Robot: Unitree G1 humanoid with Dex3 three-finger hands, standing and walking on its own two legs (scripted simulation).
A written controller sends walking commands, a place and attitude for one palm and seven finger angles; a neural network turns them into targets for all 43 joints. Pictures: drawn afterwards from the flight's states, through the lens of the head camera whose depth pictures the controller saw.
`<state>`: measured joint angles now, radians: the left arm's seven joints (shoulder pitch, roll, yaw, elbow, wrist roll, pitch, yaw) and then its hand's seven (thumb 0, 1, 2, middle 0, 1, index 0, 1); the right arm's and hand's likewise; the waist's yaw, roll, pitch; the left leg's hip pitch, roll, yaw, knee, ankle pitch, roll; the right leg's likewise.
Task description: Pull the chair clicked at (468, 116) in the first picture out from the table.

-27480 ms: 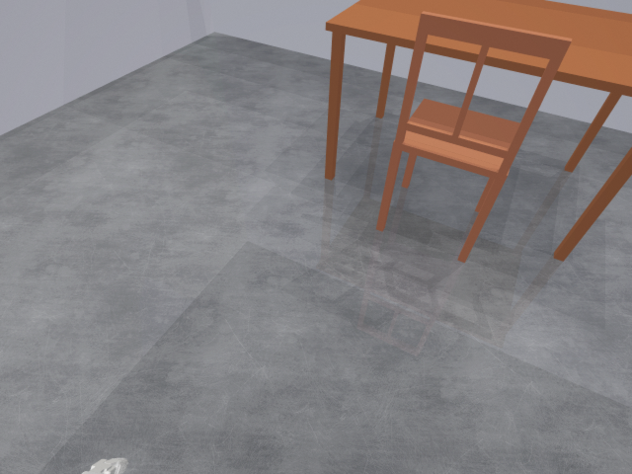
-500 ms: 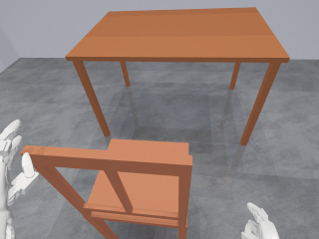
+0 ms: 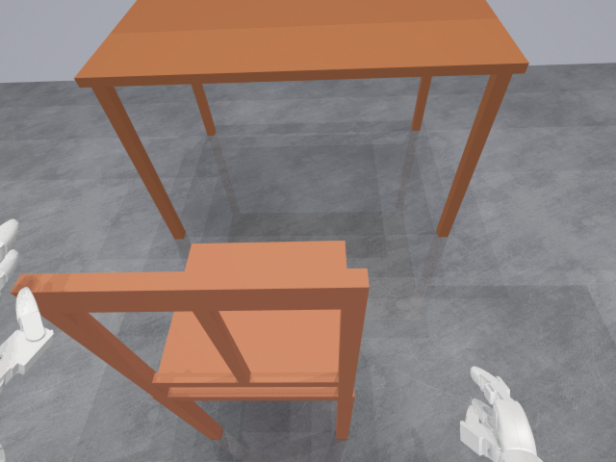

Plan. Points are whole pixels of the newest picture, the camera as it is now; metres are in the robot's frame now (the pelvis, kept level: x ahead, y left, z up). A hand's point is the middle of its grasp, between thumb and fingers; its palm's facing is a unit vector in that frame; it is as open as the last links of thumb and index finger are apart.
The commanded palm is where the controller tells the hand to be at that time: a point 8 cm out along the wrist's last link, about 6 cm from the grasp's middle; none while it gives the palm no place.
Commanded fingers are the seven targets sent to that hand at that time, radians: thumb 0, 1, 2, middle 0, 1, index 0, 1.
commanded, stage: step back with the hand held close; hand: left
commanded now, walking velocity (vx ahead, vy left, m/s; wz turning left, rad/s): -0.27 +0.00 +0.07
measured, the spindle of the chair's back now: (227, 347) +0.28 +0.15 -0.08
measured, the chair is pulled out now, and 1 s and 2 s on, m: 0.54 0.54 0.54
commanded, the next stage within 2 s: stop stepping back and stand still in 1.64 s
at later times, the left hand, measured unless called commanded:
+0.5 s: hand (3, 406) +0.14 +0.26 +0.15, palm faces +0.50 -0.73 -0.46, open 7.4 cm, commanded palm +0.08 +0.29 +0.18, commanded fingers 0.00 0.90 0.90 -0.20 -0.30 -0.20 -0.30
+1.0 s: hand out of the picture +0.13 +0.26 +0.16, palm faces +0.49 -0.71 -0.50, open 7.4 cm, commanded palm +0.06 +0.30 +0.18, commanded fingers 0.00 0.90 0.90 -0.20 -0.30 -0.20 -0.30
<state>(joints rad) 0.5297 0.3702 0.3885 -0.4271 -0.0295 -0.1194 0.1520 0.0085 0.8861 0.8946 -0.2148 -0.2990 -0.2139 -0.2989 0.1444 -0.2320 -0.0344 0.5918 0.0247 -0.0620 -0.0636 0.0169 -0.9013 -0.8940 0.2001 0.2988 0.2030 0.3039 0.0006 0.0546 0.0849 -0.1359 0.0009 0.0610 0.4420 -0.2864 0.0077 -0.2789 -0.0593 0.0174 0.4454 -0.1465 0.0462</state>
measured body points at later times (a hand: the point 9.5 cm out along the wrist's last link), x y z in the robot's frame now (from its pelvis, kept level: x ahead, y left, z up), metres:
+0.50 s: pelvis -0.05 -0.01 -0.01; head -0.04 -0.02 +0.44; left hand +0.11 +0.30 +0.17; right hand +0.12 -0.24 -0.10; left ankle -0.03 +0.11 -0.74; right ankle +0.05 -0.15 -0.74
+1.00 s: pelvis -0.07 -0.01 -0.02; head -0.02 +0.00 +0.43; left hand +0.10 +0.29 +0.19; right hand +0.11 -0.24 -0.11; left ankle -0.03 +0.11 -0.74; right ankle +0.06 -0.15 -0.74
